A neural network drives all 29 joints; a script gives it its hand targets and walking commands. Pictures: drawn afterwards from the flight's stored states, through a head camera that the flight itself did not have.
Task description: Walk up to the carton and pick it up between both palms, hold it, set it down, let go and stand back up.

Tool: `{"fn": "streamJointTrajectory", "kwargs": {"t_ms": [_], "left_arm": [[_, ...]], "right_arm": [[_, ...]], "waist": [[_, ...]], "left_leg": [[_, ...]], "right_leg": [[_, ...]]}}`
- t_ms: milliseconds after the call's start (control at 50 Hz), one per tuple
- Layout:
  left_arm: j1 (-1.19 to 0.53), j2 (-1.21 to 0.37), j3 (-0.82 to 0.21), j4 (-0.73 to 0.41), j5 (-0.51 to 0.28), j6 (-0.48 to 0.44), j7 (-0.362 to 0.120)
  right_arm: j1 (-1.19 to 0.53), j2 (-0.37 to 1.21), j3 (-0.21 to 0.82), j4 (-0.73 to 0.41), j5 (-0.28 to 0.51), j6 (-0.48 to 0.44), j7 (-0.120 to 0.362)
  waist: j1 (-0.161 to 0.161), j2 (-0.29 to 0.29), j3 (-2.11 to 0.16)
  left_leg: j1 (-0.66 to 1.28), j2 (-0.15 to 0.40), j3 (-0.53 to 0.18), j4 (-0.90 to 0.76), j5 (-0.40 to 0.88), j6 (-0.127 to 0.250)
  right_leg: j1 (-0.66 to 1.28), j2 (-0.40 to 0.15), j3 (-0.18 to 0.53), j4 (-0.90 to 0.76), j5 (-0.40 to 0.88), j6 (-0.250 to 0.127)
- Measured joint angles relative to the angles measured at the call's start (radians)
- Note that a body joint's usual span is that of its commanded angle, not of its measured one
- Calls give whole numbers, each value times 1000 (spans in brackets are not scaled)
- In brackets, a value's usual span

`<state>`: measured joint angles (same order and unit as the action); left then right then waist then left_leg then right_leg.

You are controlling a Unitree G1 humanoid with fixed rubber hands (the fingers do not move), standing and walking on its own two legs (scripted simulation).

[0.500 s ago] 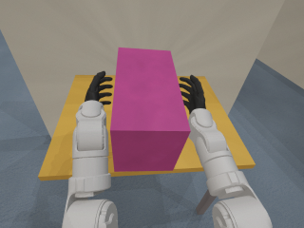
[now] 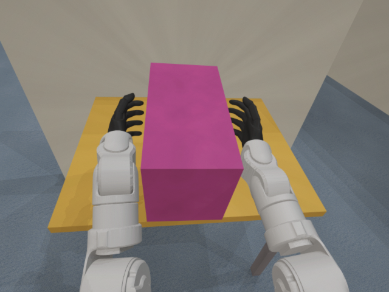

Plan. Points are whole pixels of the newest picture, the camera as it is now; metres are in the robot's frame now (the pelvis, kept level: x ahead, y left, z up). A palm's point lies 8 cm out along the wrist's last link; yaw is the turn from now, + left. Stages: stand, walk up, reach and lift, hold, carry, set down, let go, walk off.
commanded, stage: hold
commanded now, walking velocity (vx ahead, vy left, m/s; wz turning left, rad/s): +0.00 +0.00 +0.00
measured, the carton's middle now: (184, 137) +0.42 +0.01 +0.12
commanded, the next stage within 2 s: set down in 0.44 s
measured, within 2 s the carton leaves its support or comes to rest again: neither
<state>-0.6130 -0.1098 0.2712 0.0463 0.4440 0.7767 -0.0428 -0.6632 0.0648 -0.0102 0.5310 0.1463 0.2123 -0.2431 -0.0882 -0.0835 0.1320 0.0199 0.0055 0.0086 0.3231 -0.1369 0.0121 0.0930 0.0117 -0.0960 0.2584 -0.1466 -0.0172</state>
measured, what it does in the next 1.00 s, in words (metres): stands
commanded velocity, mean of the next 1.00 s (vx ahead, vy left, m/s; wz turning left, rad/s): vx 0.00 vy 0.00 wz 0.00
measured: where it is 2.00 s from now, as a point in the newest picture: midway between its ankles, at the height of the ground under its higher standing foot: outside the picture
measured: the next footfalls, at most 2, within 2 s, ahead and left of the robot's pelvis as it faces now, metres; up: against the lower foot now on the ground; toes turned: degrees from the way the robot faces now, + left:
none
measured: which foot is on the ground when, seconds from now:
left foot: down 0.00-1.00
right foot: down 0.00-1.00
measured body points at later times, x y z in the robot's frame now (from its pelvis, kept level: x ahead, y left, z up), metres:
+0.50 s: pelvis +0.00 +0.00 +0.00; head -0.03 +0.04 +0.45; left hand +0.38 +0.14 +0.18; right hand +0.38 -0.12 +0.18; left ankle +0.04 +0.11 -0.75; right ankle +0.02 -0.10 -0.75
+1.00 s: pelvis +0.02 +0.00 +0.00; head +0.01 +0.03 +0.45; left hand +0.40 +0.15 +0.12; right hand +0.40 -0.10 +0.16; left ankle +0.04 +0.11 -0.75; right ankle +0.02 -0.10 -0.75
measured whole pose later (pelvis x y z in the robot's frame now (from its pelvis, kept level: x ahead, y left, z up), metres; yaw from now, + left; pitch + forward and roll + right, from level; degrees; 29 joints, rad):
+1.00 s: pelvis +0.02 +0.00 +0.00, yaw +0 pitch -10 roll -1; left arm -0.56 -0.11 0.30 0.29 0.44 0.49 -0.02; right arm -0.63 0.15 -0.13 0.64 -0.04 -0.11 -0.19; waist -0.03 -0.07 0.13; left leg 0.01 0.00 0.02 0.30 -0.15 0.01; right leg 0.08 0.01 -0.09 0.24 -0.16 -0.01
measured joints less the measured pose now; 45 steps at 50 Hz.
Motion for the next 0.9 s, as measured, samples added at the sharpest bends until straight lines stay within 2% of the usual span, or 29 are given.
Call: {"fn": "streamJointTrajectory", "kwargs": {"t_ms": [460, 620, 820, 900], "left_arm": [[-13, 1, 3, 13, 1, -2, 1], [-23, 17, -12, 55, -24, -38, 14], [-52, -6, 51, 189, 13, -196, -18], [-21, -10, 56, 239, 18, -238, -12]], "right_arm": [[-11, 4, -14, 13, -10, -7, 5], [-21, -7, -20, 2, -11, -2, 0], [-24, 54, -148, 97, -161, -162, 49], [4, 79, -168, 113, -194, -242, 51]], "waist": [[3, -3, -4], [18, 12, -24], [52, 12, -49], [61, 15, -35]], "left_leg": [[-5, 1, 2, -3, 4, 0], [-20, 1, 8, 7, -2, 3], [-3, -9, 14, -25, 2, 7], [3, -11, 13, -30, -4, 7]], "right_leg": [[-8, 0, 2, 2, 2, -1], [-24, 0, 7, 12, -1, 1], [-23, -10, 12, 11, -13, 4], [-16, -12, 11, 3, -18, 4]]}}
